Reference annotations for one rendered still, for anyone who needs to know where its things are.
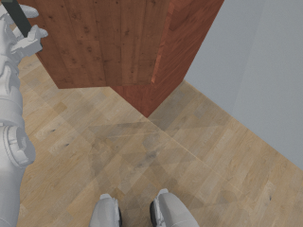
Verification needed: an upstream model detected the robot left thigh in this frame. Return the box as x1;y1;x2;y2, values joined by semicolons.
88;198;120;227

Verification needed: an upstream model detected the robot left forearm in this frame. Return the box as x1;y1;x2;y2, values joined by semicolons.
0;55;26;131

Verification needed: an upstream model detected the left robot hand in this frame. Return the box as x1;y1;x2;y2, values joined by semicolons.
0;4;48;66

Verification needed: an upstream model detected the robot thigh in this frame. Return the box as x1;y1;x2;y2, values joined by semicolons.
153;192;200;227
88;198;120;227

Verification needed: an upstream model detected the robot right thigh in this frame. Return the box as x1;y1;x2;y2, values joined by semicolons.
153;192;200;227

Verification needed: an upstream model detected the cupboard door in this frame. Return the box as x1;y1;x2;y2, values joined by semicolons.
0;0;170;89

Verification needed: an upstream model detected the robot left upper arm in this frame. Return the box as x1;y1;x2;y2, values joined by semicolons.
0;125;36;227

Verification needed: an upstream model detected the handle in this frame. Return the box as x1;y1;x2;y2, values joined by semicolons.
1;0;43;52

